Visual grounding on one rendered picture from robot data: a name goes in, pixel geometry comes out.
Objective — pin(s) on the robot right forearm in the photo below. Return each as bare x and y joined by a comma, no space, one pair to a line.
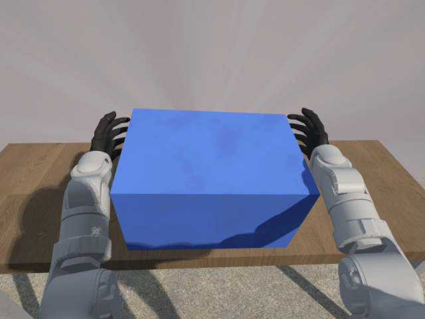
358,228

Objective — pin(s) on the robot right upper arm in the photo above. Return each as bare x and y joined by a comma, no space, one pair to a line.
380,286

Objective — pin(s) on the robot left forearm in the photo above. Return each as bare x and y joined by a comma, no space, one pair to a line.
83,242

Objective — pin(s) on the carton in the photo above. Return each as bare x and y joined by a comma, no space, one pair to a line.
210,180

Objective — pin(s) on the table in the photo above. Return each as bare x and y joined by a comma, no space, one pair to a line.
34,177

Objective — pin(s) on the right robot hand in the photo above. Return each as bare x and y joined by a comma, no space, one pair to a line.
313,129

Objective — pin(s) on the left robot hand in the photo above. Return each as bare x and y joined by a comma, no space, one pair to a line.
103,135

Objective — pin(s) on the robot left upper arm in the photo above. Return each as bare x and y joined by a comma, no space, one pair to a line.
92,294

